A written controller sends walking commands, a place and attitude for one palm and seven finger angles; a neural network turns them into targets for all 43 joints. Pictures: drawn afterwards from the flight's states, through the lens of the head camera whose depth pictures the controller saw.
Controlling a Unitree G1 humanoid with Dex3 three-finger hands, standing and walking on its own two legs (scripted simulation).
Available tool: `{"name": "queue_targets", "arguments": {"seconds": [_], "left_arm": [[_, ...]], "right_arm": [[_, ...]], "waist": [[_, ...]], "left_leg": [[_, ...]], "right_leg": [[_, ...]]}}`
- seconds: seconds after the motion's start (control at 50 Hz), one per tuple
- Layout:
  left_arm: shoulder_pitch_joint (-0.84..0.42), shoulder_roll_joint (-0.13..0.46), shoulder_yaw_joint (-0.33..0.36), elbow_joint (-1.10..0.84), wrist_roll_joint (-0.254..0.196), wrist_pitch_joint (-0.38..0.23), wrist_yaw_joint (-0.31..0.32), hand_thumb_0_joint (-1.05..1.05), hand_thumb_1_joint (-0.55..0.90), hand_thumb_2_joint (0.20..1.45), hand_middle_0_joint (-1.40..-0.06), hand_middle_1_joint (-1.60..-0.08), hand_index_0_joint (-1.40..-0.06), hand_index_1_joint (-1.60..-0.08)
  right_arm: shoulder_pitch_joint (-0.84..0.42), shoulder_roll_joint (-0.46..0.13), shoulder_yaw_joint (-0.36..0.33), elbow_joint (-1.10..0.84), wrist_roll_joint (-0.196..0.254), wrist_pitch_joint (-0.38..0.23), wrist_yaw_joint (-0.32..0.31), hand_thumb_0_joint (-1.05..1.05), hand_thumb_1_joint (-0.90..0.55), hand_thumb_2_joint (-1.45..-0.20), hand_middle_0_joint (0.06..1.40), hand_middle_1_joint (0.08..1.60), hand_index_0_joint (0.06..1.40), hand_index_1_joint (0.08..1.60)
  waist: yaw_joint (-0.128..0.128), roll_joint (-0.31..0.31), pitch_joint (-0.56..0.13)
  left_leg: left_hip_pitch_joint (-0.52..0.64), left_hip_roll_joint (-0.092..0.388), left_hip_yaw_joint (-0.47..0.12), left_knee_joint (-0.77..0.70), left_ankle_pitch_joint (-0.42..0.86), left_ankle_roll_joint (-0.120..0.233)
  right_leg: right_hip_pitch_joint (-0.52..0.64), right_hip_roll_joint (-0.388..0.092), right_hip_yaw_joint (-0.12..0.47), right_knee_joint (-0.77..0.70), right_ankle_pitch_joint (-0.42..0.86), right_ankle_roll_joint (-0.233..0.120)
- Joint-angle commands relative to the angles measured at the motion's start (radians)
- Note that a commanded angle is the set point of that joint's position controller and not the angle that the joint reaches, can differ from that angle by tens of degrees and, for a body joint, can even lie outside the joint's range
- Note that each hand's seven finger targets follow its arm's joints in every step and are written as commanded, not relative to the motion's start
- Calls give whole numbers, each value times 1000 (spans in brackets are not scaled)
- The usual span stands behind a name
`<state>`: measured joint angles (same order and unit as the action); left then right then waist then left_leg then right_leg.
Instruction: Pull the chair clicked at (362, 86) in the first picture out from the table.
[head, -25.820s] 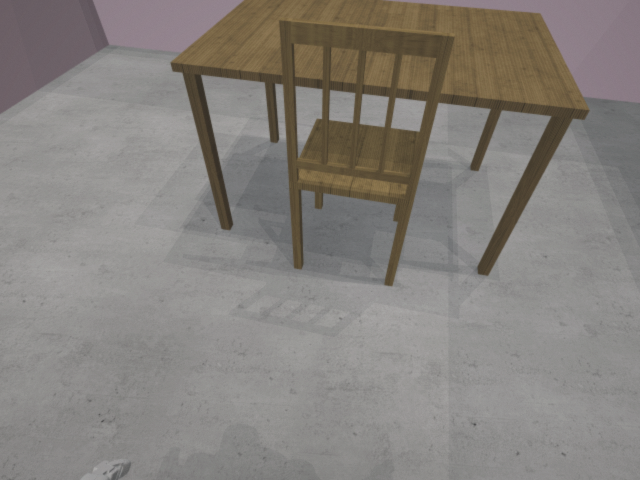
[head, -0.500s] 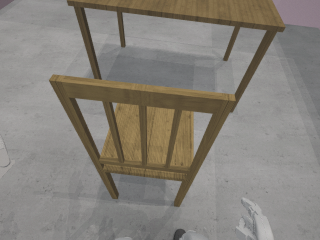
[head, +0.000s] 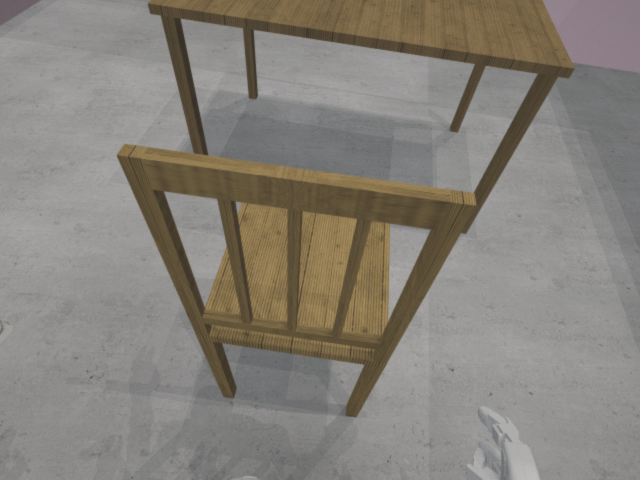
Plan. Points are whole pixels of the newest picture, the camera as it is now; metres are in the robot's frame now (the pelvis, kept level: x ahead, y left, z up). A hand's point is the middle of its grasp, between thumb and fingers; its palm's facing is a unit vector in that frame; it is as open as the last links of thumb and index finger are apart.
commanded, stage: step back with the hand held close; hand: left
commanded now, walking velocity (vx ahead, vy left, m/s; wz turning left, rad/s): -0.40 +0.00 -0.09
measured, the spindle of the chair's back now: (293, 278) +0.41 +0.07 -0.05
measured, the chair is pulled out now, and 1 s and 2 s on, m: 0.68 0.68 0.68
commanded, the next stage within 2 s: stop stepping back and stand still in 0.34 s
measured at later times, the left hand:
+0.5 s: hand out of the picture +0.10 +0.23 +0.17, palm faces +0.32 -0.79 -0.51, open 7.4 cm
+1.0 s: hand out of the picture -0.02 +0.22 +0.19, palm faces +0.34 -0.80 -0.50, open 7.4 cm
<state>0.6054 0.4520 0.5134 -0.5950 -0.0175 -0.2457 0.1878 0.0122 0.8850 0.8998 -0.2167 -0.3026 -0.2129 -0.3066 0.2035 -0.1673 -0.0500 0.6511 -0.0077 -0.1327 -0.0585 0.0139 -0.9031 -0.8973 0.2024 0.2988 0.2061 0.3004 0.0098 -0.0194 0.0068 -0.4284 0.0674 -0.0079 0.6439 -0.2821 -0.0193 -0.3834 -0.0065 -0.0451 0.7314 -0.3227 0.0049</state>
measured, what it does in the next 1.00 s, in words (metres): walks backwards: right foot, then left foot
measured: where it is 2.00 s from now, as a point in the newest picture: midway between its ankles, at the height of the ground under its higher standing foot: outside the picture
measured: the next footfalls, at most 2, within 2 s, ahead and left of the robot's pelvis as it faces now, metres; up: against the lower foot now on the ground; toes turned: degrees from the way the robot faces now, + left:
right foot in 0.02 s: -0.01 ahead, -0.14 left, +0.00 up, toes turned -5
left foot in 0.80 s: -0.18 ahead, +0.08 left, +0.00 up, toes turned -3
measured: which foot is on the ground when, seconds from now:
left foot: down 0.00-0.58, up 0.60-0.78, down 0.80-1.00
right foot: up 0.00-0.00, down 0.02-0.80, up 0.82-1.00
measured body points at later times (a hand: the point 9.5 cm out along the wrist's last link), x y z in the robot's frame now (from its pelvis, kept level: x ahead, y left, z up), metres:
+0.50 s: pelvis -0.12 -0.02 +0.00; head -0.08 +0.00 +0.45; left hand +0.08 +0.27 +0.20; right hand +0.05 -0.27 -0.07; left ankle -0.03 +0.12 -0.73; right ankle -0.10 -0.14 -0.71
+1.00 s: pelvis -0.23 -0.02 +0.01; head -0.25 -0.01 +0.46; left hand -0.04 +0.26 +0.22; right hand -0.15 -0.28 -0.08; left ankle -0.22 +0.08 -0.73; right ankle -0.25 -0.14 -0.68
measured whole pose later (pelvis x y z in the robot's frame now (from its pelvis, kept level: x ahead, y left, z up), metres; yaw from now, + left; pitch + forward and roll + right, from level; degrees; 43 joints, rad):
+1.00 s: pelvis -0.23 -0.02 +0.01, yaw -4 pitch +0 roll -2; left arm 0.60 0.43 0.43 -0.50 0.00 -0.25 0.14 0.01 0.89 0.90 -0.21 -0.30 -0.21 -0.31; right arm 0.35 -0.20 -0.04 0.66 0.01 -0.12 -0.03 0.01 -0.90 -0.90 0.20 0.30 0.20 0.30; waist -0.05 0.00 -0.06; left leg -0.25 0.02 0.02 0.54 -0.28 0.04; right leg -0.39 -0.01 -0.08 0.90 -0.39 -0.01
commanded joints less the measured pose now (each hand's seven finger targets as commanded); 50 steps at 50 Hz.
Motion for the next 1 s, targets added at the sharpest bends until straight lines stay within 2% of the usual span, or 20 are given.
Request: {"name": "queue_targets", "arguments": {"seconds": [0.0,0.06,0.08,0.12,0.14,0.22,0.26,0.3,0.32,0.36,0.42,0.5,0.58,0.64,0.74,0.8,0.82,0.86,0.9,0.98], "left_arm": [[-61,112,47,-188,-11,-97,-5,0,900,900,-200,-300,-200,-300],[-99,141,57,-170,13,-111,-10,0,900,900,-200,-300,-200,-300],[-111,135,36,-200,9,-107,-13,0,900,900,-200,-300,-200,-300],[-33,169,84,-150,-13,-103,-20,0,900,900,-200,-300,-200,-300],[29,196,128,-124,-19,-96,-15,0,900,900,-200,-300,-200,-300],[113,178,155,-104,-13,-63,6,0,900,900,-200,-300,-200,-300],[93,189,141,-136,-25,-65,10,0,900,900,-200,-300,-200,-300],[73,180,112,-182,-33,-75,-6,0,900,900,-200,-300,-200,-300],[91,154,88,-170,-43,-82,-20,0,900,900,-200,-300,-200,-300],[100,168,108,-156,-49,-74,-19,0,900,900,-200,-300,-200,-300],[-46,166,71,-265,-34,-81,-8,0,900,900,-200,-300,-200,-300],[32,155,63,-202,-35,-31,-4,0,900,900,-200,-300,-200,-300],[-108,179,43,-84,-23,21,13,0,900,900,-200,-300,-200,-300],[-143,168,35,27,-18,33,5,0,900,900,-200,-300,-200,-300],[-237,131,-12,-18,5,5,5,0,900,900,-200,-300,-200,-300],[-199,151,0,-136,17,-15,-2,0,900,900,-200,-300,-200,-300],[-150,158,15,-86,16,-20,-9,0,900,900,-200,-300,-200,-300],[-175,218,70,-135,28,-37,-20,0,900,900,-200,-300,-200,-300],[-110,192,70,-118,16,-67,-19,0,900,900,-200,-300,-200,-300],[-8,156,92,-48,1,-63,-22,0,900,900,-200,-300,-200,-300]], "right_arm": [[-68,-164,-37,-78,-14,-91,3,0,-900,-900,200,300,200,300],[-75,-169,-32,-64,-21,-76,13,0,-900,-900,200,300,200,300],[-71,-166,-42,-90,-9,-64,14,0,-900,-900,200,300,200,300],[-93,-158,-64,-139,12,-49,6,0,-900,-900,200,300,200,300],[-120,-146,-57,-158,19,-35,3,0,-900,-900,200,300,200,300],[-170,-90,-1,-164,11,27,-24,0,-900,-900,200,300,200,300],[-175,-107,-11,-170,17,34,-39,0,-900,-900,200,300,200,300],[-137,-136,-42,-161,14,15,-31,0,-900,-900,200,300,200,300],[-91,-146,-56,-149,15,-7,-18,0,-900,-900,200,300,200,300],[-108,-146,-54,-135,-3,-42,-15,0,-900,-900,200,300,200,300],[-95,-161,-43,-116,-7,-69,-1,0,-900,-900,200,300,200,300],[-55,-165,-26,-172,35,-55,14,0,-900,-900,200,300,200,300],[-38,-175,-38,-157,31,-18,-7,0,-900,-900,200,300,200,300],[-61,-151,2,-143,12,11,-17,0,-900,-900,200,300,200,300],[-31,-176,-3,-159,7,-20,-13,0,-900,-900,200,300,200,300],[-23,-182,-31,-181,10,-46,0,0,-900,-900,200,300,200,300],[-50,-149,-15,-157,11,-51,14,0,-900,-900,200,300,200,300],[-78,-138,-23,-167,22,-55,37,0,-900,-900,200,300,200,300],[-70,-167,-34,-149,28,-48,30,0,-900,-900,200,300,200,300],[0,-167,-18,-142,17,-27,11,0,-900,-900,200,300,200,300]], "waist": [[-8,271,-129],[3,215,-183],[-6,68,-256],[-1,-202,-266],[13,-195,-255],[-13,-117,-228],[-23,-38,-213],[-14,151,-229],[-18,182,-233],[-1,313,-188],[-10,285,-137],[-5,169,-132],[-41,-245,-23],[-59,-145,-26],[-45,-74,-14],[-20,350,-1],[-33,432,26],[-13,310,110],[4,172,109],[-18,262,-15]], "left_leg": [[299,222,-143,-100,727,101],[291,169,-94,-13,658,56],[258,104,-6,56,570,20],[42,-48,42,204,-9,-16],[-46,-53,-9,255,-221,-8],[-27,-34,-8,-44,-105,-6],[115,-5,18,-289,335,4],[320,231,-160,-237,905,94],[349,279,-155,-246,925,131],[220,312,-152,-262,804,180],[178,273,-138,-222,703,149],[-8,91,-22,-121,-225,53],[149,-65,5,452,-187,-3],[211,-59,45,377,-120,19],[148,-60,50,-273,-171,73],[158,163,-216,-459,-65,183],[32,207,-380,-508,-302,204],[-131,236,-393,-518,-421,260],[-87,186,-229,-407,-323,208],[60,113,-132,-264,-155,148]], "right_leg": [[15,-40,17,-268,71,-11],[158,-51,11,-425,413,-10],[232,-99,46,-363,655,-31],[308,-302,216,-309,1043,-147],[335,-365,240,-323,1038,-180],[358,-249,99,-245,928,-105],[313,-155,26,-127,809,-33],[44,-51,23,6,118,13],[-6,-25,60,104,-149,-4],[-22,-29,83,215,-221,8],[54,-56,88,31,-97,0],[268,-55,9,-299,75,21],[-263,-345,446,-637,-571,-146],[-299,-255,178,-550,-483,-102],[45,-163,91,-310,-264,-48],[-53,16,-27,350,-154,6],[-117,-10,35,504,-130,7],[-109,-51,106,594,-29,8],[-53,-55,50,319,-53,-13],[124,2,-73,-192,-111,-23]]}}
